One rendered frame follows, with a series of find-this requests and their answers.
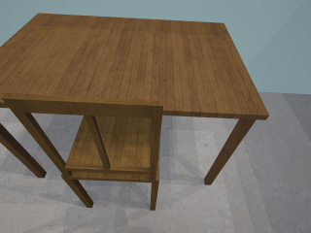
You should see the table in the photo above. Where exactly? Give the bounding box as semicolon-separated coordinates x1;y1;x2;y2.
0;13;269;185

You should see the chair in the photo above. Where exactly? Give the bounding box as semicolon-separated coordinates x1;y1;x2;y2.
2;93;163;211

